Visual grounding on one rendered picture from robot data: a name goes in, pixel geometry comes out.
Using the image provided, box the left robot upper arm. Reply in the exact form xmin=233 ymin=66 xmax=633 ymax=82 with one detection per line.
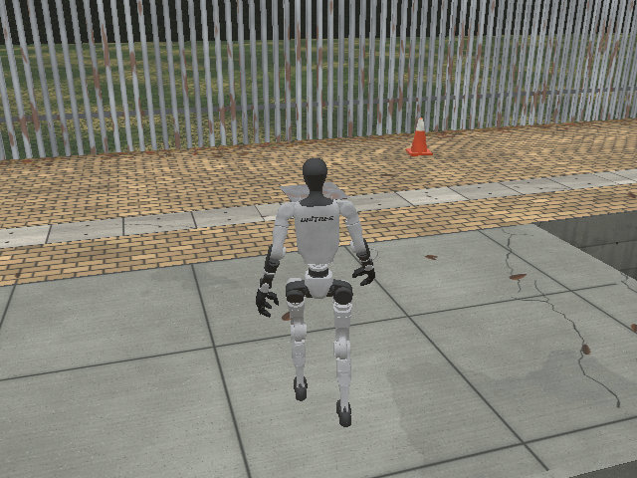
xmin=270 ymin=202 xmax=296 ymax=260

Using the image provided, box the left robot forearm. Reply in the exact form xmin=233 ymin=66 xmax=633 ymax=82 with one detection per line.
xmin=258 ymin=244 xmax=280 ymax=293

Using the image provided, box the robot right shin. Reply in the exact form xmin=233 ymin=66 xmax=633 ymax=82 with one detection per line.
xmin=336 ymin=341 xmax=351 ymax=412

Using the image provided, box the right robot forearm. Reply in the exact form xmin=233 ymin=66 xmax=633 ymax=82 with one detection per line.
xmin=356 ymin=238 xmax=374 ymax=271

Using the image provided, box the left robot thigh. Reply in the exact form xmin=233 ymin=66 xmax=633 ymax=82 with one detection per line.
xmin=286 ymin=278 xmax=307 ymax=342

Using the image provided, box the robot left hand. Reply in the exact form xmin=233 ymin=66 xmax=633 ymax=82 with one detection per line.
xmin=256 ymin=289 xmax=279 ymax=317

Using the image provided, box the robot right hand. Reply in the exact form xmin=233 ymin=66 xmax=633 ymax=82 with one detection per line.
xmin=352 ymin=267 xmax=375 ymax=286

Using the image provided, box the right robot upper arm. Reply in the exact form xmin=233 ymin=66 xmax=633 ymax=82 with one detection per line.
xmin=337 ymin=200 xmax=366 ymax=253

